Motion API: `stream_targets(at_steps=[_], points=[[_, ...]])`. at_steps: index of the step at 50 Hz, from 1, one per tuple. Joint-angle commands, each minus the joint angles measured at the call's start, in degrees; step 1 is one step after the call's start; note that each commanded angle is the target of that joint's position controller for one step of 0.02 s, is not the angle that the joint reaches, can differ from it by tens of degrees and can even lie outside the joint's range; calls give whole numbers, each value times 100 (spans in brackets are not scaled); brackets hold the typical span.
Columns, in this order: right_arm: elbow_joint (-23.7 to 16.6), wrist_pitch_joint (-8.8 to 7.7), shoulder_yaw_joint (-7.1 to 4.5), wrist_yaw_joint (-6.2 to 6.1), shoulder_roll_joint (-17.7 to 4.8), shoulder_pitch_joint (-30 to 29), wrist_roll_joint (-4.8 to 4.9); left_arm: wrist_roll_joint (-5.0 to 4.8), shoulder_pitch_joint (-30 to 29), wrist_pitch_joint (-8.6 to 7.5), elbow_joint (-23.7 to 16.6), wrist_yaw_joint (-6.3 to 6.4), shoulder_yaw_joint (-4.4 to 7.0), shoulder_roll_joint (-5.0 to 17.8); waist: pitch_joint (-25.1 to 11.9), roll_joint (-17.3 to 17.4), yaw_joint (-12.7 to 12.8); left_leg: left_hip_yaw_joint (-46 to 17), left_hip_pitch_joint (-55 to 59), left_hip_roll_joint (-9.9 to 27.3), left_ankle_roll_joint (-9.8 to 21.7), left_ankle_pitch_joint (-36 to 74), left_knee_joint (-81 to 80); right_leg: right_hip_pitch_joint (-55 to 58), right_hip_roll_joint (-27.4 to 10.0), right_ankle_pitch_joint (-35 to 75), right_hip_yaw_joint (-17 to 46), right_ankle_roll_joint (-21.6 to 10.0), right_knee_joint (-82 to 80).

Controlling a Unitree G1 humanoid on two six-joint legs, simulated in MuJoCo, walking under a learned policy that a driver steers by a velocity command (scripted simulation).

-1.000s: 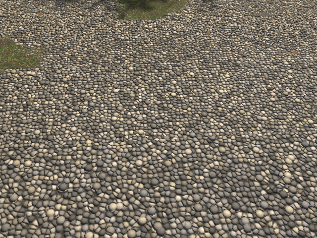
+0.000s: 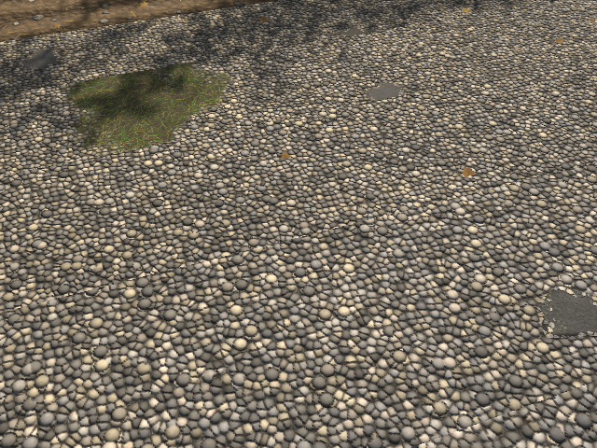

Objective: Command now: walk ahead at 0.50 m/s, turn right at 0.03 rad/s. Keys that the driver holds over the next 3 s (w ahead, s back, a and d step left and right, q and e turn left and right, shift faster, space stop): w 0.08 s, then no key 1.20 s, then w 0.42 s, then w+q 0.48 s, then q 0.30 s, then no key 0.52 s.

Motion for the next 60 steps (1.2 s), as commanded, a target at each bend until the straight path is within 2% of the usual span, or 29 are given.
stream_targets(at_steps=[1, 4, 6, 7, 8, 9, 10, 11, 12, 13, 14, 15, 16, 18, 20, 23, 24, 26, 28, 29, 30, 31, 32, 33, 34, 36, 38, 41, 60], points=[[-190, -81, -173, -24, -825, 152, 19, -32, -612, -80, -455, -7, -3, 223, 282, 643, -52, -716, -303, 1442, 668, 1938, -507, 248, 131, 464, -295, -10, -697], [-52, -36, -181, -87, -922, 338, -18, -25, -967, -128, -605, 7, 35, 353, 427, 569, -130, -805, 163, 1672, 638, 2396, -346, 284, 228, 277, -300, -143, -1169], [18, 30, -174, -136, -958, 239, -62, -22, -797, -197, -555, 19, 53, 330, 403, 622, 7, -714, 487, 1644, 473, 3656, 192, 627, 420, -101, -336, -271, -1498], [23, 53, -167, -166, -954, 193, -50, 1, -370, -246, -407, 43, 72, 349, 120, 689, 159, -666, 637, 1579, 359, 4410, 681, 1133, 593, -174, -391, -355, -1653], [23, 86, -142, -182, -912, 111, -17, 46, 389, -326, -132, 89, 115, 409, -324, 604, 486, -497, 565, 1358, 185, 4637, 1551, 2058, 695, 249, -419, -488, -2034], [-79, 85, -75, -196, -749, 149, 35, 124, 1154, -403, 51, 152, 189, 682, -1017, 398, 743, -350, -165, 1143, 34, 3433, 2678, 3468, 34, 1291, 138, -695, -1854], [-203, 92, 75, -190, -178, 820, 248, 187, 1589, -383, 52, 198, 349, 1263, -1983, -777, 655, 55, -1909, 393, -247, 282, 4815, 5303, -1714, 2999, 2139, -1600, -1602], [-51, 135, -80, -241, -677, 786, 119, -148, 1713, -271, 132, 164, 358, 1130, -2318, -671, 776, -429, -2416, -120, -296, -2280, 5763, 5249, -2046, 4433, 2864, -1952, -1853], [-93, 169, -138, -257, -765, 444, 56, -250, 1309, -237, 126, 156, 296, 918, -1618, -290, 578, -862, -2633, 187, -290, -2072, 5931, 4616, -1757, 4493, 2021, -1808, -1969], [-135, 174, -79, -248, -596, 181, 40, -216, 832, -236, 78, 166, 193, 571, -955, -232, 429, -802, -2724, 397, -306, -1818, 5634, 3939, -1535, 4232, 1519, -1591, -2263], [-135, 238, -80, -247, -548, 13, 16, -197, 492, -242, 49, 192, 109, 335, -517, -172, 270, -800, -2511, 566, -332, -1557, 5201, 3290, -1271, 3996, 1115, -1338, -2564], [-133, 338, -76, -227, -512, 31, -69, -206, 300, -243, 77, 216, 69, 244, -357, -288, 90, -743, -2198, 638, -401, -1360, 4871, 2803, -1046, 3756, 833, -1188, -2765], [-52, 432, -69, -201, -460, 148, -126, -160, 266, -266, 90, 209, 57, 250, -412, -294, 23, -670, -1833, 577, -435, -1146, 4771, 2510, -954, 3849, 637, -1132, -2832], [-2, 562, -48, -188, -333, 245, -111, -128, 248, -336, 169, 183, 62, 351, -583, -215, -144, -563, -1446, 504, -487, -911, 4446, 2198, -835, 3879, 336, -1170, -2904], [-64, 637, -10, -167, -273, -78, -129, -112, 139, -342, 241, 200, -11, 283, -583, -196, -159, -544, -1320, 545, -500, -666, 3791, 2057, -697, 3411, 162, -1073, -2999], [-86, 740, 76, -185, -220, -432, -143, -97, 265, -260, 428, 212, -37, 348, -543, -452, -12, -341, -1046, 536, -526, -330, 3063, 1938, -509, 2255, 76, -935, -3115], [-16, 766, 106, -203, -244, -420, -150, -86, 333, -204, 507, 211, -40, 331, -609, -366, 24, -300, -844, 534, -528, -303, 3015, 1879, -533, 1812, 149, -962, -3162], [-42, 774, 153, -229, -275, -648, -135, -87, 321, -106, 593, 219, -49, 352, -361, -341, 95, -289, -806, 567, -509, -509, 2579, 1780, -575, 654, 365, -992, -3270], [11, 731, 219, -253, -221, -660, -135, -130, 203, -15, 669, 248, -61, 344, -165, -215, 6, -268, -513, 573, -427, -277, 1617, 1703, -543, -147, 529, -880, -3163], [48, 676, 253, -274, -252, -650, -142, -133, 302, 17, 755, 270, -68, 309, -72, -45, -3, -465, -276, 695, -379, 224, 951, 1632, -481, -350, 588, -688, -3094], [67, 588, 222, -310, -481, -582, -186, -154, 437, 20, 806, 291, -77, 240, -32, 222, 69, -973, -146, 1144, -287, 641, 546, 1651, -300, -592, 574, -452, -2829], [80, 531, 186, -324, -787, -793, -138, -220, 869, 24, 874, 274, -70, 90, 3, 740, 504, -1351, -349, 1489, -120, 1163, 571, 1809, 112, -723, 357, -323, -2850], [122, 492, 223, -274, -599, -1023, -16, -231, 815, 77, 1051, 286, -96, 36, 104, 912, 419, -1338, -1178, 1392, -68, 466, 384, 2530, 240, -611, 253, -201, -3042], [151, 434, 277, -233, -405, -1050, -8, -207, 605, 116, 1081, 303, -47, 215, 191, 814, 324, -1260, -1472, 1239, -142, 3, 199, 2909, 192, -404, 284, -162, -2922], [208, 401, 299, -223, -363, -1043, -21, -201, 505, 138, 1112, 303, -17, 285, 132, 790, 303, -1184, -1488, 1154, -199, -95, 103, 3082, 143, -284, 302, -187, -2855], [345, 380, 324, -255, -319, -975, -27, -181, 461, 156, 1210, 277, -13, 245, 131, 720, 316, -1096, -1322, 1052, -226, -42, 68, 3049, 75, -258, 336, -218, -2883], [417, 379, 334, -262, -299, -947, -31, -183, 472, 138, 1363, 287, -36, 150, 121, 479, 292, -1070, -1120, 1046, -205, 99, 98, 2922, 64, -245, 335, -183, -2957], [488, 367, 341, -254, -312, -953, -50, -198, 502, 131, 1578, 301, -42, 84, 103, 353, 268, -1093, -1069, 1090, -156, 213, 61, 2944, 48, -195, 338, -144, -3027], [975, 340, 386, -277, -186, -783, -39, -165, 717, 136, 2258, 357, -104, -70, 132, 297, 234, -1029, -926, 1006, -93, 315, 17, 2841, -17, -106, 329, -89, -2994]])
